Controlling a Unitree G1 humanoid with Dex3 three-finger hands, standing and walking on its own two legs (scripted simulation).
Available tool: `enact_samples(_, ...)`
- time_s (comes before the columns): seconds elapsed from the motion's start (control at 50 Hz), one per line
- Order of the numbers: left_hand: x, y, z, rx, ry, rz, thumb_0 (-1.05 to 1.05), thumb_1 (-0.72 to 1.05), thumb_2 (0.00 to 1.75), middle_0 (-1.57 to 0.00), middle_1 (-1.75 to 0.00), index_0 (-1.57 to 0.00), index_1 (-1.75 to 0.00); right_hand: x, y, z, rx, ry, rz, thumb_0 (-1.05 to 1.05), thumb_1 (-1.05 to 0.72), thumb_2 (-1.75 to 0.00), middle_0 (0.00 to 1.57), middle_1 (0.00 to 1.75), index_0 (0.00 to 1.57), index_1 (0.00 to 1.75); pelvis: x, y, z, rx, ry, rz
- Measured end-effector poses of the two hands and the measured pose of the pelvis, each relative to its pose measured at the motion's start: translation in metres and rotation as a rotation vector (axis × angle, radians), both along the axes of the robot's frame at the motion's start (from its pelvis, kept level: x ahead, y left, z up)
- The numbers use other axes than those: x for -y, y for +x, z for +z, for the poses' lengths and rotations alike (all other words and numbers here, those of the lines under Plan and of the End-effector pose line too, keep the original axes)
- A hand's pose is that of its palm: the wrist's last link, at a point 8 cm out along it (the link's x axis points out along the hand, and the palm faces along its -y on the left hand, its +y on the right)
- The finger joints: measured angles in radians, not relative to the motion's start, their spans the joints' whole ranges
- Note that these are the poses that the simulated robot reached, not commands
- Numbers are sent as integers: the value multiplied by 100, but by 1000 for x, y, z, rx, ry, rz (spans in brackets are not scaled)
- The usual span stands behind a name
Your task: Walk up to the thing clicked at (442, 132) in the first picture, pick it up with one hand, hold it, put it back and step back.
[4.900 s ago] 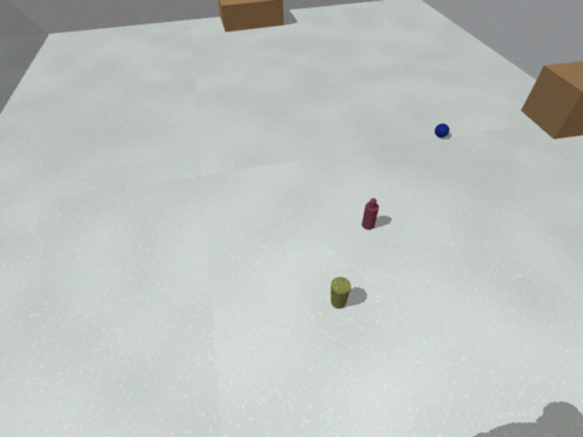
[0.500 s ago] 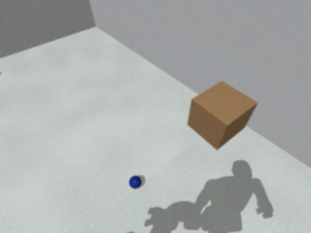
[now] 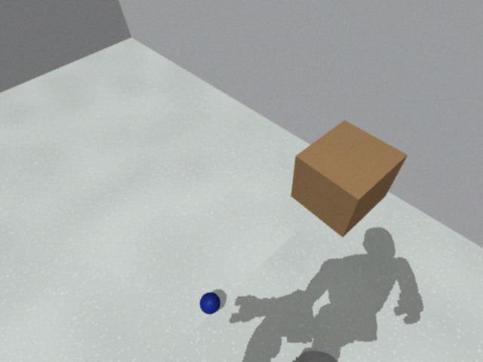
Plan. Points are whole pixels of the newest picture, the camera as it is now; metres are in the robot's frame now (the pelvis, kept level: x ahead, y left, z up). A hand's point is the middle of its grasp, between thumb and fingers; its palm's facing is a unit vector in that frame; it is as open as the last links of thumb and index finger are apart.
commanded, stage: walk up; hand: left
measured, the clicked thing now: (210, 303) +0.44 +0.19 -0.71
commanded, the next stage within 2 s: none
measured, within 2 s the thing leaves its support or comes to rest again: neither
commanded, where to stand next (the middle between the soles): +0.07 +0.00 m, yaw -1 degrees
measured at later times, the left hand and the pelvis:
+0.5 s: hand out of the picture +0.12 +0.26 -0.13, palm faces +0.01 -0.94 -0.34, open 7.4 cm; pelvis +0.02 +0.01 +0.03, yaw +1 degrees
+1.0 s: hand out of the picture +0.11 +0.25 -0.12, palm faces +0.04 -0.94 -0.34, open 7.4 cm; pelvis +0.03 +0.00 +0.03, yaw +2 degrees
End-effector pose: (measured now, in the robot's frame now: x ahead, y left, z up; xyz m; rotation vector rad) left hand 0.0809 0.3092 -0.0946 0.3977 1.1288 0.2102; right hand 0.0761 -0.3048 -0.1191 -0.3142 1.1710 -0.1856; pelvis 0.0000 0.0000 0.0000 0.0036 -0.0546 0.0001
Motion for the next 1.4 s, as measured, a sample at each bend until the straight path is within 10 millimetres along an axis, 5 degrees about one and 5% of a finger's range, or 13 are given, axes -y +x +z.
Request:
enact_samples(0.3,6,33,1,-9,-79,21,0,90,90,-21,-30,-20,-30,-10,-15,17,-112,-9,-16,0,-90,-90,20,30,21,30,-9,15,19,-17,14,8)
enact_samples(0.76,7,17,12,-79,-75,106,0,90,90,-20,-30,-20,-30,-11,55,33,-21,5,20,0,-90,-90,20,30,20,30,-3,30,33,-8,6,23)
enact_samples(1.4,11,33,12,-46,-74,100,0,90,90,-21,-30,-20,-30,-1,21,26,-97,-2,-21,0,-90,-90,20,30,21,30,1,27,31,-16,6,27)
